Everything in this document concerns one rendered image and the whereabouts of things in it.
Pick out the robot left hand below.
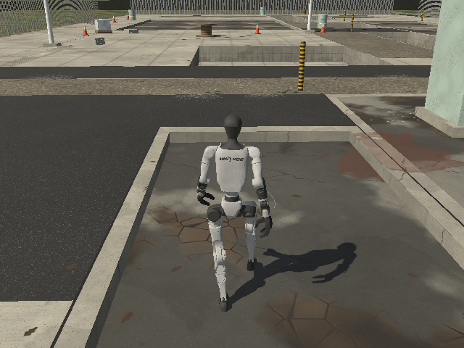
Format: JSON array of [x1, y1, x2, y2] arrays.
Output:
[[197, 192, 215, 206]]

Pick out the robot left forearm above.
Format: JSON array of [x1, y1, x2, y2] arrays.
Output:
[[197, 173, 207, 196]]

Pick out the robot head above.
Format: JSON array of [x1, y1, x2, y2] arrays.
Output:
[[220, 115, 245, 150]]

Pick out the robot right forearm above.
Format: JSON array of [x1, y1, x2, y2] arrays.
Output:
[[256, 177, 271, 218]]

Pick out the right robot foot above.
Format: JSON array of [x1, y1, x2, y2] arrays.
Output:
[[246, 257, 257, 271]]

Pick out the left robot upper arm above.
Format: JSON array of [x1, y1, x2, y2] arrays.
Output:
[[199, 146, 218, 184]]

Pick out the robot right hand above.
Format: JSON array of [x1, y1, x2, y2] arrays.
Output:
[[255, 216, 273, 238]]

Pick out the right robot upper arm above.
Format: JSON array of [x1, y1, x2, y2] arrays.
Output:
[[247, 146, 263, 189]]

